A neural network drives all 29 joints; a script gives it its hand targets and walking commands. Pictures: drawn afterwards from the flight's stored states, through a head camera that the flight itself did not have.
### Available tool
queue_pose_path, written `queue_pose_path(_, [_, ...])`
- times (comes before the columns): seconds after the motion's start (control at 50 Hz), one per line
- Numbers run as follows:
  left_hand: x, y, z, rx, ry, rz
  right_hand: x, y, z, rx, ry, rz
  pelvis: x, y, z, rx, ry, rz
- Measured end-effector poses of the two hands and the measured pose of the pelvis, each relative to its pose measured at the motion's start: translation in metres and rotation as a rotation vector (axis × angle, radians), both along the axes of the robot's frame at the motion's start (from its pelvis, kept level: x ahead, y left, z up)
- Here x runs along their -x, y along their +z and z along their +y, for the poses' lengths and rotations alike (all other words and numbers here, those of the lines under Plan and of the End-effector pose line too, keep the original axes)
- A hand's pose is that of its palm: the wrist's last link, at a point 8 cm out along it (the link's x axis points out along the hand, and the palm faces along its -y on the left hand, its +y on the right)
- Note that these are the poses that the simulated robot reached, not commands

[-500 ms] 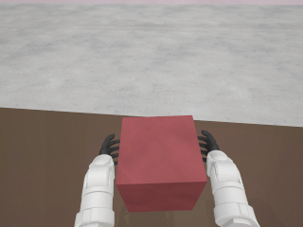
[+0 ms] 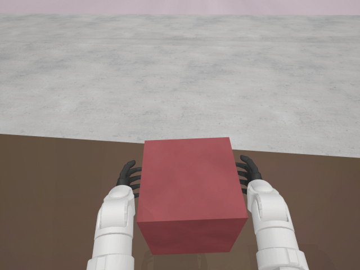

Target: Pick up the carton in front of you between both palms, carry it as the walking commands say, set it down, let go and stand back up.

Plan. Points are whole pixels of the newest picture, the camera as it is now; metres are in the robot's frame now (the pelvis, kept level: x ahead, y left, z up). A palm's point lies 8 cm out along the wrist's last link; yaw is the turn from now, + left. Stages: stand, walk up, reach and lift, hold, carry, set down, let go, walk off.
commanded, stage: hold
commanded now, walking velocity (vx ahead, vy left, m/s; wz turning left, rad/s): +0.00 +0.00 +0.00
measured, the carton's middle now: (189, 198) +0.30 +0.00 -0.03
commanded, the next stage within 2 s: carry in 1.34 s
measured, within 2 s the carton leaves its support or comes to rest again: neither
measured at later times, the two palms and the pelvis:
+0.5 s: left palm (123, 191) +0.28 +0.15 +0.05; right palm (254, 186) +0.28 -0.15 +0.05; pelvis -0.01 +0.00 +0.00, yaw +0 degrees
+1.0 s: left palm (124, 191) +0.28 +0.15 +0.05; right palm (254, 186) +0.28 -0.15 +0.05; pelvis +0.00 +0.00 +0.00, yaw +0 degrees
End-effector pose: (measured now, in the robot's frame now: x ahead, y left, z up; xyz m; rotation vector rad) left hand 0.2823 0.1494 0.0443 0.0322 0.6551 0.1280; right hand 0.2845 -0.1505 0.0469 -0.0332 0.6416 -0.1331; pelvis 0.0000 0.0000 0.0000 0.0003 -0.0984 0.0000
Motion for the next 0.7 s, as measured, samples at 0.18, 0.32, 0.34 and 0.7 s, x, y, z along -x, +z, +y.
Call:
queue_pose_path(0.18, [0.005, 0.004, 0.000, 0.003, 0.000, 0.020, 0.006, 0.003, 0.000, -0.003, -0.005, 0.020, 0.006, 0.000, 0.001, 0.000, -0.001, -0.025])
queue_pose_path(0.32, [0.005, 0.004, 0.001, 0.009, 0.004, 0.017, 0.006, 0.003, 0.001, -0.008, -0.009, 0.017, 0.011, -0.001, 0.002, 0.000, -0.003, -0.024])
queue_pose_path(0.34, [0.005, 0.004, 0.001, 0.010, 0.004, 0.015, 0.006, 0.003, 0.001, -0.009, -0.010, 0.016, 0.011, -0.001, 0.002, 0.000, -0.003, -0.024])
queue_pose_path(0.7, [0.000, 0.004, 0.000, 0.000, -0.005, 0.016, 0.003, 0.004, 0.000, -0.001, -0.007, 0.016, 0.005, 0.000, 0.002, -0.001, -0.004, -0.020])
